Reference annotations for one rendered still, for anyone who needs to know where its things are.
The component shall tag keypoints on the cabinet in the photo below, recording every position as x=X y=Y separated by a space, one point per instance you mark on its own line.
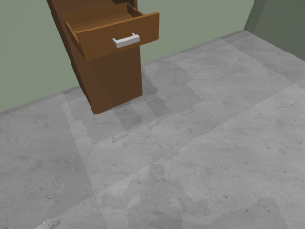
x=107 y=81

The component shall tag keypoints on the left robot hand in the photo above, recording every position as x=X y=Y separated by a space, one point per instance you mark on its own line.
x=49 y=224

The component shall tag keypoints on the drawer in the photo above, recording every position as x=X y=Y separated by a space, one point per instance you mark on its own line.
x=93 y=31

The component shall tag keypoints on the handle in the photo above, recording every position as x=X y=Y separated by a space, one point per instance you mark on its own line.
x=126 y=41

